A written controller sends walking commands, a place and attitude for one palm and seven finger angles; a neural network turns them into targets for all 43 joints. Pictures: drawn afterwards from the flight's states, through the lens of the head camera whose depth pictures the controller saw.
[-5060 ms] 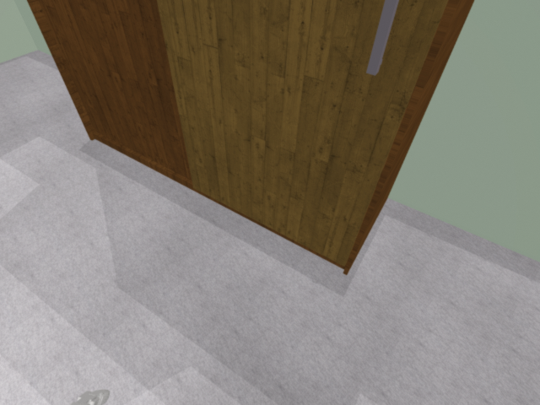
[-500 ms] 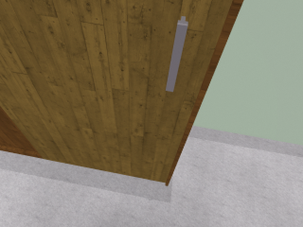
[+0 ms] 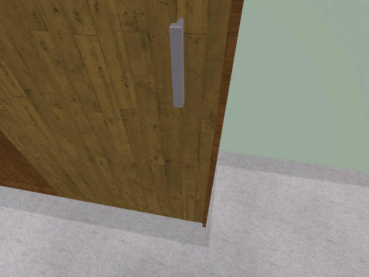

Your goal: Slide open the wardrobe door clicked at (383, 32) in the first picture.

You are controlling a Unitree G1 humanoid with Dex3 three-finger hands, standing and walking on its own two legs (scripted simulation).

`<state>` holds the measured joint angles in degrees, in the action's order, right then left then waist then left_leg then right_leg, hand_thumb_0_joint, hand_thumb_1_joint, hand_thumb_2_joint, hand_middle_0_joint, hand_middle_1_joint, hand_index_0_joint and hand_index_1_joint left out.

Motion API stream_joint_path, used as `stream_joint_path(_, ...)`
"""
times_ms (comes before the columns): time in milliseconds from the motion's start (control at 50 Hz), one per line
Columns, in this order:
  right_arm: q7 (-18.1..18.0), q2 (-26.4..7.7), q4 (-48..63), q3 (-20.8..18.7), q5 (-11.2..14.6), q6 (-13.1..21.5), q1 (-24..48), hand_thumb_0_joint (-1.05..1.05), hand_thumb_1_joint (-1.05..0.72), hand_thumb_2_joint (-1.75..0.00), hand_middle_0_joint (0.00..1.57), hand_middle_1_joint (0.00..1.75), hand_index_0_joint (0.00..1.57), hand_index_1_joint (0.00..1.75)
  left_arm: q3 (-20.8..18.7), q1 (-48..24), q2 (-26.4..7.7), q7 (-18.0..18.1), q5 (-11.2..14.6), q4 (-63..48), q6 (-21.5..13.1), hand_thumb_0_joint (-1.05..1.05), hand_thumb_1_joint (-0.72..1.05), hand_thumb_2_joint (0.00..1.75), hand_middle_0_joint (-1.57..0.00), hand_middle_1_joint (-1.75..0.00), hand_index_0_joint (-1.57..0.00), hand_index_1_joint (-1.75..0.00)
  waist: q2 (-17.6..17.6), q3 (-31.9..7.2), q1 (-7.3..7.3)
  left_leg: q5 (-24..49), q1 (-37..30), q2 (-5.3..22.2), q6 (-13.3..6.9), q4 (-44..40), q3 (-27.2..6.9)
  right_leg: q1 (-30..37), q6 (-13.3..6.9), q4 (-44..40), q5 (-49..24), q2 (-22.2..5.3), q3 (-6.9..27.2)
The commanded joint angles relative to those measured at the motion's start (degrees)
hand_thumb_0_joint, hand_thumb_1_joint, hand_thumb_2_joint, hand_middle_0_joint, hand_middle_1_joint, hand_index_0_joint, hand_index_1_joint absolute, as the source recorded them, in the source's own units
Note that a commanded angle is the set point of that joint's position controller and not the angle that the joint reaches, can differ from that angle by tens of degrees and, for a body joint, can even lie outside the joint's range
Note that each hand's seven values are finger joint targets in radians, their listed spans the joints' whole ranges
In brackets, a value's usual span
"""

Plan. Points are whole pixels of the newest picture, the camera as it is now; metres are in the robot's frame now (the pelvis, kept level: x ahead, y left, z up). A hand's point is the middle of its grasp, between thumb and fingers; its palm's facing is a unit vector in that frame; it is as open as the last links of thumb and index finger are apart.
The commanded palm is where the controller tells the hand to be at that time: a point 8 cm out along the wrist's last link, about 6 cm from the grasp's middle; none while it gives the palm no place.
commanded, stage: come to a stop and stand still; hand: right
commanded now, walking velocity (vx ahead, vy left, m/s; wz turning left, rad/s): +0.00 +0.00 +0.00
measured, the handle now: (179, 65) +0.50 +0.03 +0.21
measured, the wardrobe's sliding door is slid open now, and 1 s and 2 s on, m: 0.00 0.00 0.00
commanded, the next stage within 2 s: look again from close up in 0.30 s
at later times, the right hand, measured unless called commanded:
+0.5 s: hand out of the picture +0.00 -0.16 -0.17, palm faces +0.03 +0.97 -0.23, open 7.3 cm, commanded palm none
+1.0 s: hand out of the picture +0.02 -0.12 -0.17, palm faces +0.03 +0.98 -0.22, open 7.3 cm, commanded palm none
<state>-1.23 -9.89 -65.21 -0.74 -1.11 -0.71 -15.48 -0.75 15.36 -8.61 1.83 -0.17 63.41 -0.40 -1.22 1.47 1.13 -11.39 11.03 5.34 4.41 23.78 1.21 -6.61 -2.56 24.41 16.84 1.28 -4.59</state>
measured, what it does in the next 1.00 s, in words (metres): shifts its weight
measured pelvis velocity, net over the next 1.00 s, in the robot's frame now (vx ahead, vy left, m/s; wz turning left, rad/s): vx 0.00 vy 0.06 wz -0.01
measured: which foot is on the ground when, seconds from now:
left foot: down 0.00-1.00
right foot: down 0.00-1.00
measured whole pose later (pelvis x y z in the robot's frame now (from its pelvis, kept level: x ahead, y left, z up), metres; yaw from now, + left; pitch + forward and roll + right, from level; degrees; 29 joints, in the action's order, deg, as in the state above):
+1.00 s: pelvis +0.00 +0.06 +0.00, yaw -1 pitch -1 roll -1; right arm -1.0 -9.1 -63.7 -0.1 -0.9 1.6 -14.4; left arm -0.3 16.2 -11.3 1.6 -0.7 63.0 -0.8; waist 1.5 2.0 0.2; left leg -14.8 13.0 1.6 -0.7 28.8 3.4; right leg -7.1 2.2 25.4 17.2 -2.9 -2.7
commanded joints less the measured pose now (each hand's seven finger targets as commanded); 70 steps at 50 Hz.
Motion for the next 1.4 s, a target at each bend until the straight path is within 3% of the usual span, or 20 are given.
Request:
stream_joint_path(0,-0.8,-4.16,1.19,-0.34,0.37,0.7,-2.41,0.0,-0.9,-0.9,0.2,0.3,0.2,0.3,-0.92,3.26,-6.67,0.42,-0.15,-0.63,-1.46,0.0,0.9,0.9,-0.2,-0.3,-0.2,-0.3,2.01,0.84,-0.42,7.23,-1.91,1.17,-2.69,-0.9,-0.18,-2.55,1.61,-7.26,-16.76,-8.58,6.66)
stream_joint_path(80,-0.95,-3.7,0.57,-0.23,0.33,0.53,-2.56,0.0,-0.9,-0.9,0.2,0.3,0.2,0.3,-0.75,3.84,-5.84,0.56,-0.11,0.28,-1.46,0.0,0.9,0.9,-0.2,-0.3,-0.2,-0.3,2.97,3.35,-0.3,6.61,-1.91,1.09,-2.64,-1.12,-0.32,-4.22,1.7,-8.36,-14.89,-8.41,6.75)
stream_joint_path(260,-1.18,-3.02,-0.11,-0.15,0.37,0.98,-3.72,0.0,-0.9,-0.9,0.2,0.3,0.2,0.3,-0.72,5.78,-4.27,0.74,-0.1,1.62,-1.67,0.0,0.9,0.9,-0.2,-0.3,-0.2,-0.3,1.35,2.84,-0.45,9.26,-2.58,1.42,-3.09,-1.51,-0.81,-3.26,1.38,-6.86,-16.39,-7.81,5.65)
stream_joint_path(280,-3.58,-4.45,-0.55,0.68,-0.18,2.07,-4.47,0.0,-0.9,-0.9,0.2,0.3,0.2,0.3,-0.12,3.47,-7.65,0.04,0.6,-2.72,-2.29,0.0,0.9,0.9,-0.2,-0.3,-0.2,-0.3,4.68,3.59,-1.05,18.33,-0.43,2.51,-4.18,3.19,-2.39,-6.78,2.7,2.06,-37.59,-9.39,5.25)
stream_joint_path(300,-2.92,-5.21,1.39,0.3,0.12,2.38,-5.88,0.0,-0.9,-0.9,0.2,0.3,0.2,0.3,-0.27,5.95,-5.71,-0.03,-0.66,-3.42,-2.34,0.0,0.9,0.9,-0.2,-0.3,-0.2,-0.3,8.17,-0.19,-0.57,7.67,-2.64,1.8,-5.53,5.15,-1.02,-6.09,3.07,0.36,-26.06,-7.01,5.54)
stream_joint_path(320,-2.16,-4.86,1.13,0.33,0.19,2.73,-5.08,0.0,-0.9,-0.9,0.2,0.3,0.2,0.3,0.08,4.43,-4.63,-0.12,-1.16,-3.33,-2.76,0.0,0.9,0.9,-0.2,-0.3,-0.2,-0.3,12.2,0.51,0.11,7.91,-1.7,1.4,-5.86,5.6,-0.92,-7.08,2.61,-0.66,-25.17,-6.22,5.31)
stream_joint_path(360,-1.45,-4.05,1.88,0.5,0.19,2.34,-4.37,0.0,-0.9,-0.9,0.2,0.3,0.2,0.3,0.01,6.39,-5.39,0.14,-0.94,-4.64,-2.71,0.0,0.9,0.9,-0.2,-0.3,-0.2,-0.3,10.93,-0.96,-0.77,0.05,-0.09,-0.51,-5.83,6.4,0.53,-5.85,1.37,-2.24,-21.21,-8.15,7.2)
stream_joint_path(400,-1.24,-3.04,2.05,0.69,0.2,2.19,-3.87,0.0,-0.9,-0.9,0.2,0.3,0.2,0.3,-0.08,6.71,-5.7,0.37,-0.73,-5.14,-2.57,0.0,0.9,0.9,-0.2,-0.3,-0.2,-0.3,5.86,-0.62,-0.94,0.86,0.72,-0.82,-5.77,6.32,0.75,-5.03,0.34,-1.66,-22.31,-8.67,7.58)
stream_joint_path(440,-1.0,-3.11,2.34,0.51,0.28,2.4,-3.38,0.0,-0.9,-0.9,0.2,0.3,0.2,0.3,-0.12,6.38,-5.72,0.35,-0.68,-5.52,-2.42,0.0,0.9,0.9,-0.2,-0.3,-0.2,-0.3,0.88,0.19,-1.06,3.91,1.12,-0.1,-5.95,5.58,-0.37,-5.13,0.01,-1.3,-18.51,-7.74,6.9)
stream_joint_path(500,-0.91,-3.92,2.68,0.56,0.37,2.21,-2.78,0.0,-0.9,-0.9,0.2,0.3,0.2,0.3,-0.12,5.97,-6.29,0.05,-0.55,-5.32,-2.04,0.0,0.9,0.9,-0.2,-0.3,-0.2,-0.3,-1.16,4.1,-1.33,2.2,3.12,0.37,-5.7,3.68,-1.68,-6.79,0.16,-3.36,-9.27,-7.06,6.77)
stream_joint_path(560,-0.83,-4.72,2.86,0.36,0.35,2.31,-3.14,0.0,-0.9,-0.9,0.2,0.3,0.2,0.3,0.02,5.35,-6.05,-0.2,-0.61,-4.75,-1.79,0.0,0.9,0.9,-0.2,-0.3,-0.2,-0.3,-1.86,5.68,-1.13,1.15,3.93,0.73,-5.77,2.23,-2.78,-7.48,0.35,-3.7,-5.72,-6.23,6.01)
stream_joint_path(660,-0.73,-6.06,3.38,-0.07,0.41,2.65,-3.16,0.0,-0.9,-0.9,0.2,0.3,0.2,0.3,0.17,5.14,-6.12,-0.25,-0.67,-3.96,-1.71,0.0,0.9,0.9,-0.2,-0.3,-0.2,-0.3,-2.0,4.27,-1.2,1.78,3.45,1.22,-6.23,0.61,-4.15,-6.02,0.71,-3.35,-5.62,-5.82,4.79)
stream_joint_path(780,-0.61,-7.07,3.76,-0.47,0.48,3.04,-2.58,0.0,-0.9,-0.9,0.2,0.3,0.2,0.3,0.0,4.37,-6.59,-0.19,-0.7,-3.11,-1.82,0.0,0.9,0.9,-0.2,-0.3,-0.2,-0.3,-1.37,0.58,-1.18,7.41,1.05,1.79,-6.69,0.18,-4.51,-3.67,1.24,-2.37,-8.2,-6.06,3.96)
stream_joint_path(940,-0.56,-8.1,3.85,-0.79,0.44,3.11,-1.44,0.0,-0.9,-0.9,0.2,0.3,0.2,0.3,-0.17,3.66,-6.85,-0.17,-0.66,-2.06,-1.45,0.0,0.9,0.9,-0.2,-0.3,-0.2,-0.3,-1.34,1.1,-1.09,8.4,0.05,2.19,-7.07,-1.56,-4.61,-4.01,1.95,-1.91,-7.69,-6.2,3.37)
stream_joint_path(1200,-0.33,-8.63,4.16,-0.92,0.61,2.68,0.35,0.0,-0.9,-0.9,0.2,0.3,0.2,0.3,-0.1,3.07,-7.86,-0.01,-0.67,-1.38,-1.67,0.0,0.9,0.9,-0.2,-0.3,-0.2,-0.3,1.84,1.25,-0.78,7.29,-1.09,1.34,-6.9,-1.75,-3.52,-3.98,2.12,-4.01,-9.03,-7.43,4.11)
stream_joint_path(1380,-0.27,-8.57,4.37,-0.97,0.5,2.43,0.92,0.0,-0.9,-0.9,0.2,0.3,0.2,0.3,-0.07,2.8,-8.11,-0.06,-0.71,-1.27,-1.79,0.0,0.9,0.9,-0.2,-0.3,-0.2,-0.3,0.68,1.97,-0.69,5.29,-0.89,1.09,-6.58,-1.75,-2.96,-4.52,1.89,-5.28,-8.83,-7.74,4.71)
